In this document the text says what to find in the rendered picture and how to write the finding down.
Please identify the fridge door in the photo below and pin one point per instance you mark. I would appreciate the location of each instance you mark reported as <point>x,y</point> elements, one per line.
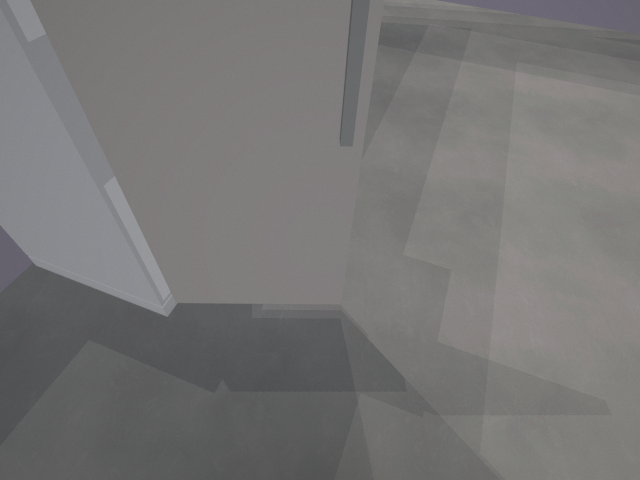
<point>220,120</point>

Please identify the handle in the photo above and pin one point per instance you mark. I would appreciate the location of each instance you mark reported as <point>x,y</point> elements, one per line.
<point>355,51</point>

